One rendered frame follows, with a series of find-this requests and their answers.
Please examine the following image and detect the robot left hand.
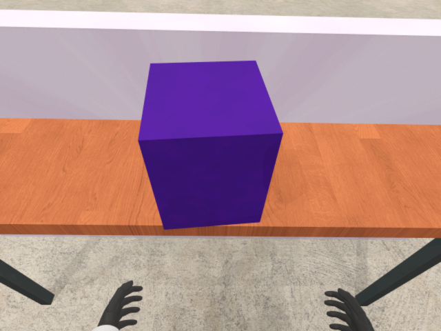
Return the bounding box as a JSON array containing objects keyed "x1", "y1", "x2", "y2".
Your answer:
[{"x1": 97, "y1": 280, "x2": 143, "y2": 330}]

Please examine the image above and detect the carton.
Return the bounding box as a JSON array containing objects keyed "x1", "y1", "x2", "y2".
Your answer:
[{"x1": 138, "y1": 61, "x2": 283, "y2": 230}]

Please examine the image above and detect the table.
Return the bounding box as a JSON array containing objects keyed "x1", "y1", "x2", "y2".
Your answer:
[{"x1": 0, "y1": 118, "x2": 441, "y2": 306}]

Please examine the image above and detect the robot right hand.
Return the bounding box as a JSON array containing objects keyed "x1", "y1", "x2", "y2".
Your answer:
[{"x1": 324, "y1": 288, "x2": 375, "y2": 331}]

